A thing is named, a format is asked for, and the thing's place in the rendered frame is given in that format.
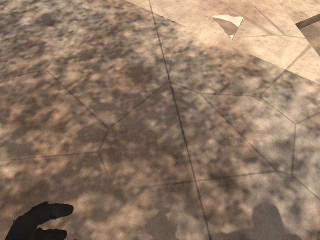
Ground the left robot hand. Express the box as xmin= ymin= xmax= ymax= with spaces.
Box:
xmin=5 ymin=201 xmax=77 ymax=240

